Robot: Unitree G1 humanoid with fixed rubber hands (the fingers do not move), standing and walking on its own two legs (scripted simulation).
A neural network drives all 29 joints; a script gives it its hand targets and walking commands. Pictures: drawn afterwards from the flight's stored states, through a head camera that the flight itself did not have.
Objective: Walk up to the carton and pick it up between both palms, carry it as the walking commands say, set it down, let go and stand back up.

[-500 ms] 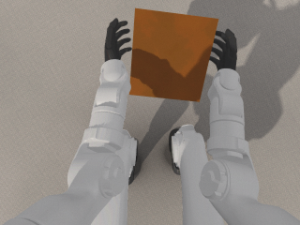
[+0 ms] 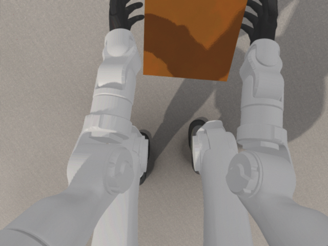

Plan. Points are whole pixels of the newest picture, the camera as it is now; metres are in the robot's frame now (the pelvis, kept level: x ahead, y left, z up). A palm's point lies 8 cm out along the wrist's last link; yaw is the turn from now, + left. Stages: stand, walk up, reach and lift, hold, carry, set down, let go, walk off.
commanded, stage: set down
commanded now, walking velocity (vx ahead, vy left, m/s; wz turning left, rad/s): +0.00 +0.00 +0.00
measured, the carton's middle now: (187, 23) +0.53 -0.06 -0.26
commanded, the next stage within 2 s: none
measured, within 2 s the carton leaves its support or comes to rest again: neither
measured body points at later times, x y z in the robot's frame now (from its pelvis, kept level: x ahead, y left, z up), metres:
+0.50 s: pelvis +0.00 +0.00 -0.05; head +0.38 -0.03 +0.18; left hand +0.54 +0.06 -0.25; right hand +0.52 -0.22 -0.24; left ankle +0.08 +0.12 -0.43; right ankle +0.12 -0.12 -0.43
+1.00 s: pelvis -0.01 +0.00 -0.07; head +0.37 -0.03 +0.15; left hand +0.55 +0.05 -0.26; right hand +0.53 -0.23 -0.26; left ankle +0.08 +0.12 -0.43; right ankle +0.12 -0.12 -0.43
